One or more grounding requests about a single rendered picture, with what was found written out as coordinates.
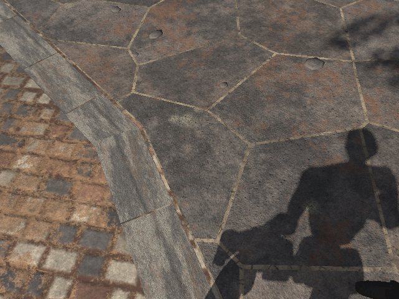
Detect robot right hand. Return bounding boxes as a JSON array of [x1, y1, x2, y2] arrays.
[[355, 280, 399, 299]]

